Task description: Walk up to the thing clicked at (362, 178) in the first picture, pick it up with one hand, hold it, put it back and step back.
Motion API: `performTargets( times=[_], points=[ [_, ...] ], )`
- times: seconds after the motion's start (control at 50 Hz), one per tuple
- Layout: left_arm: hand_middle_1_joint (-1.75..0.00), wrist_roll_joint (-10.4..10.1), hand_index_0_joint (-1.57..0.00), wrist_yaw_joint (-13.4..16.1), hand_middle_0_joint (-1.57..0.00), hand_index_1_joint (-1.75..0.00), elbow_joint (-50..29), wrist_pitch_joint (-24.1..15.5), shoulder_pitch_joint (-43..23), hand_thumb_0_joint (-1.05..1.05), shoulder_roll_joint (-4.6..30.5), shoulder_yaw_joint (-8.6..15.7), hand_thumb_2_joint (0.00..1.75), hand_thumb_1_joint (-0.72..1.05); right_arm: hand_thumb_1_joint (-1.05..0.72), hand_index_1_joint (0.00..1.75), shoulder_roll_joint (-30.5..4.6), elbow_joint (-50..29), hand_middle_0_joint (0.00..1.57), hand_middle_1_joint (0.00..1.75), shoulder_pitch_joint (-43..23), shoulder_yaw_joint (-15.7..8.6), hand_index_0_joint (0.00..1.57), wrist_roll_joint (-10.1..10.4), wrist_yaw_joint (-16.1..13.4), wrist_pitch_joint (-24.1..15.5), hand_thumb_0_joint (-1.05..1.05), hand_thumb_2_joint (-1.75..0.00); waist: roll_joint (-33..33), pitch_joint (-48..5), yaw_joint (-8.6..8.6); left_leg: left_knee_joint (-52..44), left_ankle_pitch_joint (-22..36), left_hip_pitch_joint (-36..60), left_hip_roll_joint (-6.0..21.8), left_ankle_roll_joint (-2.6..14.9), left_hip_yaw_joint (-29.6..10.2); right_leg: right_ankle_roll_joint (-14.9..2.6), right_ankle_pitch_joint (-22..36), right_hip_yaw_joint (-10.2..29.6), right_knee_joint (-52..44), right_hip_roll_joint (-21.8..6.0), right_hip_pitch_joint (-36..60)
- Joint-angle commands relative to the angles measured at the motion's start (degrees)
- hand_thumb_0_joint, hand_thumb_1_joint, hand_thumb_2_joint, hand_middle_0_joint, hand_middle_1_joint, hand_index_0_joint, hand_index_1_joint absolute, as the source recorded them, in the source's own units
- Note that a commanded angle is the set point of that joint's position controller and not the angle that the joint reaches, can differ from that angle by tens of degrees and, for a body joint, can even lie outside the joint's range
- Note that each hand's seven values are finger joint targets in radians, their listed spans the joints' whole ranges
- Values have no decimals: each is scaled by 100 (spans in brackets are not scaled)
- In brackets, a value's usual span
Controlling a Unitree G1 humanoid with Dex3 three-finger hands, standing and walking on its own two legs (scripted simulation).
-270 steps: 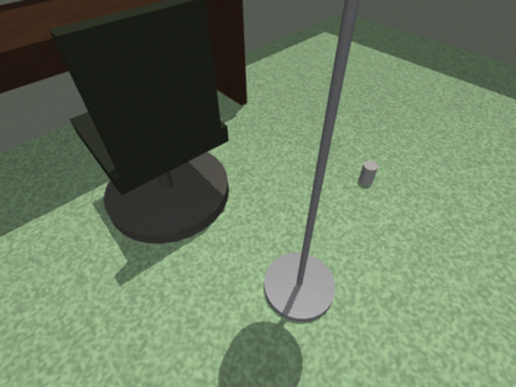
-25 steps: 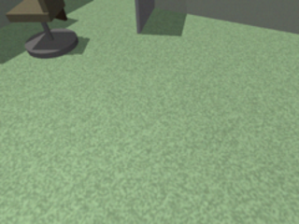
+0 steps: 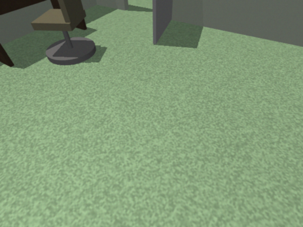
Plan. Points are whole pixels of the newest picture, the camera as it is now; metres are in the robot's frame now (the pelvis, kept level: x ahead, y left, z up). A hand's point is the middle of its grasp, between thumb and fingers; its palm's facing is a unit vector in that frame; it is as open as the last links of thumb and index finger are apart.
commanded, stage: stand
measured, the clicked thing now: out of the picture +0.28 +1.34 -0.72
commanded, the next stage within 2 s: none
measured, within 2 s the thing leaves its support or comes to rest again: neither
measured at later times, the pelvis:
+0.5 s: pelvis +0.00 +0.00 +0.00, yaw +1 degrees
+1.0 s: pelvis +0.01 +0.01 +0.00, yaw +2 degrees
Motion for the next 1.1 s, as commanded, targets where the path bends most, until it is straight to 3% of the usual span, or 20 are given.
performTargets(
  times=[0.0, 0.12, 0.22, 0.52, 0.8, 0.92, 1.08],
  points=[
    [-30, 19, -20, 89, -20, -30, -328, -139, -233, 0, 1169, 196, 90, 90, -90, 30, -1244, -354, 20, 30, -265, -270, 20, 2, -101, -121, 0, -90, 46, -276, 7, -502, -137, 169, 631, 230, -614, -233, 766, 294, -342, -520, -247],
    [-30, 23, -20, 94, -20, -30, -315, -144, -165, 0, 1221, 195, 90, 90, -90, 30, -1219, -361, 20, 30, -232, -270, 20, 16, -97, -108, 0, -90, 2, -400, -8, -455, -28, 207, 601, 231, -641, -247, 841, 289, -349, -548, -194],
    [-30, 18, -20, 108, -20, -30, -332, -157, -129, 0, 1227, 181, 90, 90, -90, 30, -1224, -337, 20, 30, -182, -259, 20, 25, -106, -107, 0, -90, -29, -511, -20, -325, 515, 381, 592, 238, -620, -275, 1301, 325, -331, -616, -136],
    [-30, 5, -20, 109, -20, -30, -333, -120, -105, 0, 1241, 163, 90, 90, -90, 30, -1206, -339, 20, 30, -169, -200, 20, 36, -115, -117, 0, -90, -66, -387, 24, -402, 527, 193, 579, 201, -690, -254, 1063, 219, -341, -626, -37],
    [-30, 17, -20, 110, -20, -30, -364, -123, -106, 0, 1201, 159, 90, 90, -90, 30, -1254, -346, 20, 30, -175, -214, 20, 40, -117, -131, 0, -90, 35, -497, 45, -361, 883, 278, 605, 218, -703, -250, 1292, 149, -302, -654, 76],
    [-30, 15, -20, 105, -20, -30, -350, -107, -100, 0, 1209, 164, 90, 90, -90, 30, -1266, -343, 20, 30, -179, -214, 20, 30, -117, -117, 0, -90, 55, -379, 49, -450, 395, 186, 570, 205, -726, -247, 870, 162, -384, -634, -39],
    [-30, 14, -20, 110, -20, -30, -371, -119, -109, 0, 1242, 166, 90, 90, -90, 30, -1255, -341, 20, 30, -127, -213, 20, 33, -125, -127, 0, -90, 68, -506, 33, -356, 877, 267, 564, 197, -717, -264, 1263, 150, -329, -681, 101]
  ],
)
